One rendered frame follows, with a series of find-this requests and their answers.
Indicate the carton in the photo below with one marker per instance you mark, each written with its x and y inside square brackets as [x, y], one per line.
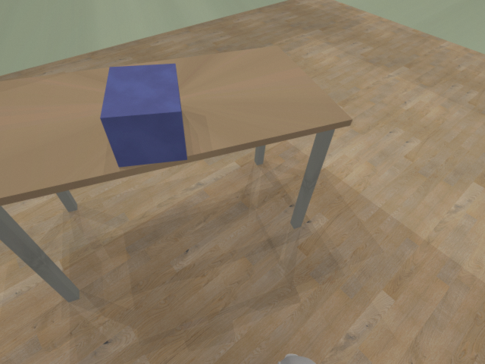
[142, 116]

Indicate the table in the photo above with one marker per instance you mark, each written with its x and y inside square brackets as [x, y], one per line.
[52, 139]

